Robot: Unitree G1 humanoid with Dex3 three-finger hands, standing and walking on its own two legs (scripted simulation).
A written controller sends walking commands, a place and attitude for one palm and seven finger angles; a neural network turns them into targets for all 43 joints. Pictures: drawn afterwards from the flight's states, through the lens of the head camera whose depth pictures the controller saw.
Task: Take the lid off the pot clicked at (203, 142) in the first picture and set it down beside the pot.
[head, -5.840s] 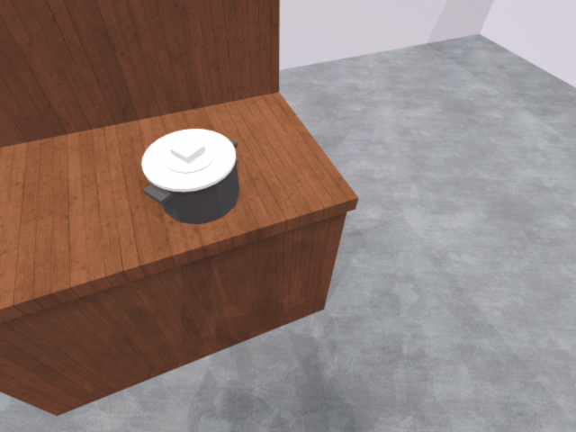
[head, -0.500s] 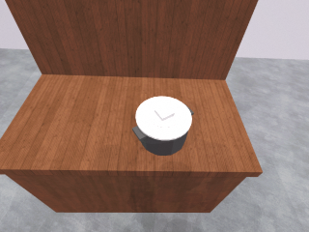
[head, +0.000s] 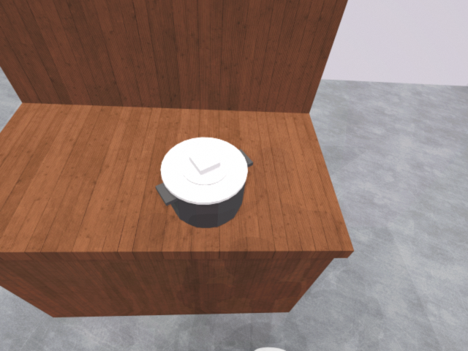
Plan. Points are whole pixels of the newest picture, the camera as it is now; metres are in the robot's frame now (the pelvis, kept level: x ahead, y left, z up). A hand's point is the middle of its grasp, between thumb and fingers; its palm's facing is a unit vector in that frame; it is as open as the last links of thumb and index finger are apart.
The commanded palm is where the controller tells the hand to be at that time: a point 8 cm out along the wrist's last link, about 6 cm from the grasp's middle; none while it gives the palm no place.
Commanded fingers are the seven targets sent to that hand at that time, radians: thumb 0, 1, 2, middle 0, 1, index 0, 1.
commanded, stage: shuffle to correct the standing spot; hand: left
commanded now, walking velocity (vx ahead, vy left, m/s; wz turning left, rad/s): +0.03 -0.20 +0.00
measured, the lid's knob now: (204, 161) +0.48 +0.07 +0.02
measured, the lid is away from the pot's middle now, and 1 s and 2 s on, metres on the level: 0.00 0.00 0.00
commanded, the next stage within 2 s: come to a stop and stand still in 0.08 s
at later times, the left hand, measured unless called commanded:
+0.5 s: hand out of the picture +0.04 +0.11 -0.18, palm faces +0.06 -0.98 -0.17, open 7.2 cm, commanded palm none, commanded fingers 0.00 0.90 0.90 -0.20 -0.30 -0.20 -0.30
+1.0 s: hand out of the picture +0.02 +0.11 -0.17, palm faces +0.03 -0.98 -0.20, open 7.3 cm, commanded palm none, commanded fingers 0.00 0.90 0.90 -0.20 -0.30 -0.20 -0.30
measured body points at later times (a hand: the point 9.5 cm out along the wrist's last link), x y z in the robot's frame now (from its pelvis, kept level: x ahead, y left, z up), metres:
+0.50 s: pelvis +0.04 -0.06 +0.00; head +0.07 -0.04 +0.45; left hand +0.04 +0.16 -0.17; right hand +0.10 -0.29 -0.14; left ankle -0.01 +0.05 -0.73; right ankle +0.01 -0.23 -0.73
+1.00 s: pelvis -0.01 -0.08 +0.00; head +0.00 -0.06 +0.45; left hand +0.01 +0.16 -0.16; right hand +0.02 -0.31 -0.15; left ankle -0.01 +0.05 -0.73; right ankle +0.01 -0.23 -0.73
